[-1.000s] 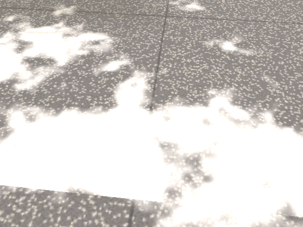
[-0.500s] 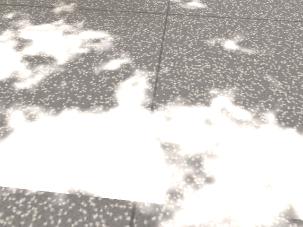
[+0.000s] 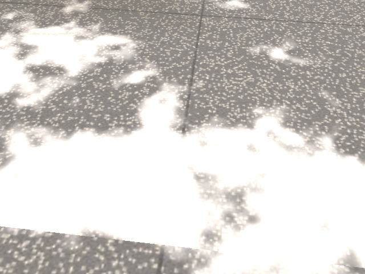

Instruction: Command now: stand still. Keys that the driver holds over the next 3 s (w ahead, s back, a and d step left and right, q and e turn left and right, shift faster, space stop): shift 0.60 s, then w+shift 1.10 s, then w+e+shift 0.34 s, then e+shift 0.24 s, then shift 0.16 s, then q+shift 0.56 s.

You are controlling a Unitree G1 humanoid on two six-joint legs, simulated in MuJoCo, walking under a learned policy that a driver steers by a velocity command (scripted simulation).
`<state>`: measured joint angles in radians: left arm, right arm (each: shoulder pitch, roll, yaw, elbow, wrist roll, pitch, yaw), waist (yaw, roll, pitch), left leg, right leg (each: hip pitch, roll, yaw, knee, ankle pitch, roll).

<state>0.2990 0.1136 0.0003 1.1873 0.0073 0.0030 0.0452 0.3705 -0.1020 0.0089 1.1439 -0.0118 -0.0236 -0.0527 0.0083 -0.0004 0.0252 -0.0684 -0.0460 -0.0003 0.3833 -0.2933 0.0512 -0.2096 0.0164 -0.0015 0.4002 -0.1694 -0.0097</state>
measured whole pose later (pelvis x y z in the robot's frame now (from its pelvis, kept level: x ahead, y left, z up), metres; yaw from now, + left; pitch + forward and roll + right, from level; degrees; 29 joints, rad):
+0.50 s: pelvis +0.01 +0.01 +0.00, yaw +0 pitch -1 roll -1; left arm 0.30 0.11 0.00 1.20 0.00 0.01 0.05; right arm 0.38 -0.10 0.01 1.14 -0.01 -0.03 -0.05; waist 0.01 0.00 0.03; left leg -0.05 -0.06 0.00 0.37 -0.30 0.07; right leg -0.20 0.00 0.00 0.41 -0.19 0.01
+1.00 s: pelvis +0.16 -0.05 -0.02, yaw +0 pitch +3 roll -1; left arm 0.03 0.22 0.07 0.89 0.02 -0.04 -0.04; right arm 0.56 -0.21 -0.05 1.11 -0.02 -0.10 -0.02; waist -0.07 0.05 0.00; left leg 0.19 0.04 -0.02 0.21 -0.44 0.02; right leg -0.52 -0.03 -0.10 0.62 -0.24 -0.10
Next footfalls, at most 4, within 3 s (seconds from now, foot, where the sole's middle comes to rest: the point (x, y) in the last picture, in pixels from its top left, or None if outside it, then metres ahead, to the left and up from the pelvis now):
1.00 right None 0.31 -0.17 -0.78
1.56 left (194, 220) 0.79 -0.02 -0.87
1.94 right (213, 140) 1.25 -0.12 -0.87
2.32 left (203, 90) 1.65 -0.08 -0.87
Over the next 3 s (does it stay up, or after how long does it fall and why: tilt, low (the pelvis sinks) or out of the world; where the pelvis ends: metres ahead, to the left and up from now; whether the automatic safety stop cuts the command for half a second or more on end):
stays up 1.51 -0.13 -0.09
